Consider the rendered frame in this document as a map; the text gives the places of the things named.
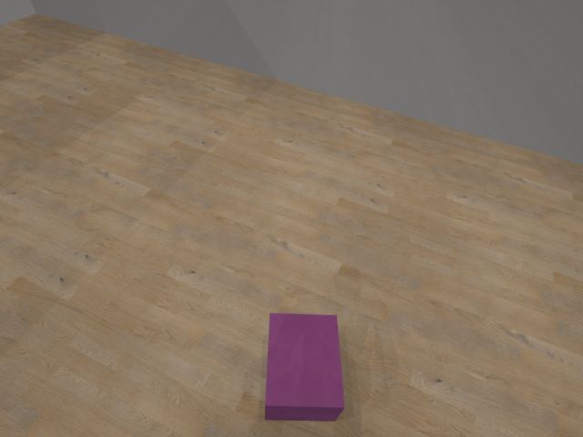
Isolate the carton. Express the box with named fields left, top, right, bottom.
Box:
left=265, top=313, right=344, bottom=422

